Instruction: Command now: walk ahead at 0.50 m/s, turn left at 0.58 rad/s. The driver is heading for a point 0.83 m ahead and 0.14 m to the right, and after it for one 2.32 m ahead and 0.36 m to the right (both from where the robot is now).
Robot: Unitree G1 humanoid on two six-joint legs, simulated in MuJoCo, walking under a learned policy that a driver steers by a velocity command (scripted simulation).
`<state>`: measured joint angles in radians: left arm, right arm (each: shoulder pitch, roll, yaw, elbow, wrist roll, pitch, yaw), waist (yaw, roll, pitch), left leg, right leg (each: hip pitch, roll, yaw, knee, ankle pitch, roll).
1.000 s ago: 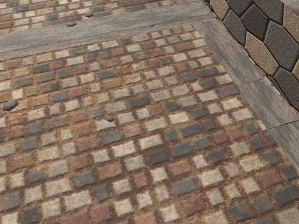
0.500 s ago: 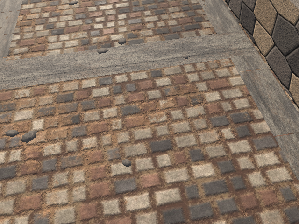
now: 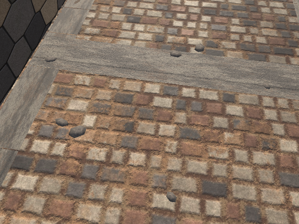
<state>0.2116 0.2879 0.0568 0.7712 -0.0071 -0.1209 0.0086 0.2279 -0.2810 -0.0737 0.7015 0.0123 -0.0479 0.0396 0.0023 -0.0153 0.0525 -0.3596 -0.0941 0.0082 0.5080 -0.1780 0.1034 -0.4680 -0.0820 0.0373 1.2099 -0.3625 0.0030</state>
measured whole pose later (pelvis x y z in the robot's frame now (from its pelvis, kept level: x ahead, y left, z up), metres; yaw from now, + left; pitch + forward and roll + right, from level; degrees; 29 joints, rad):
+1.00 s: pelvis +0.57 -0.01 +0.00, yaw -14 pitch +2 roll +1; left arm 0.34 0.30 0.06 0.73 -0.03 -0.03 0.01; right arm 0.16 -0.26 -0.05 0.68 -0.01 -0.11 0.01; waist 0.02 -0.04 0.00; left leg -0.31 -0.04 0.01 0.46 -0.18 0.02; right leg -0.42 0.02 0.10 1.16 -0.40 -0.02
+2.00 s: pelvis +0.79 -0.08 +0.01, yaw -11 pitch +2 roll -3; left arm 0.08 0.31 0.10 0.77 0.01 0.03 0.05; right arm 0.24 -0.29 -0.06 0.76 0.00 0.01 -0.02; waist -0.02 -0.03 0.04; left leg -0.27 -0.01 -0.04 0.47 -0.24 0.05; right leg -0.55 0.02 0.02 1.07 -0.40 0.06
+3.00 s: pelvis +0.80 -0.13 +0.00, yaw -7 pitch +1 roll +1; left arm 0.17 0.33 0.08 0.76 -0.03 0.05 -0.03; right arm 0.15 -0.31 -0.08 0.73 0.02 0.02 -0.04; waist 0.00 0.02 0.05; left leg -0.22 0.10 0.10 0.56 -0.34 -0.05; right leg -0.30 -0.01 -0.06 0.63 -0.35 0.00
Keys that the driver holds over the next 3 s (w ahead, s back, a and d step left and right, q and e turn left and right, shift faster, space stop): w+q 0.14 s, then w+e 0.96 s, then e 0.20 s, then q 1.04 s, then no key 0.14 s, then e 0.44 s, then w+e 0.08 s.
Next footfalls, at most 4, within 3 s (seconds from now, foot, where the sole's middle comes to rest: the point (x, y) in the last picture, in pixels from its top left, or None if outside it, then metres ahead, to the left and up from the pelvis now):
0.38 right None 0.40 -0.11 -0.77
0.86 left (137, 174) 0.67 0.07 -0.77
1.34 right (202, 146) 0.83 -0.25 -0.77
1.82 left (154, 142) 0.85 -0.01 -0.77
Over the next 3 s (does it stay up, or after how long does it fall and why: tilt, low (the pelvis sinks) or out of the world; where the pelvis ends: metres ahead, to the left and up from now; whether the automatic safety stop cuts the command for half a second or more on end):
stays up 0.80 -0.13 0.00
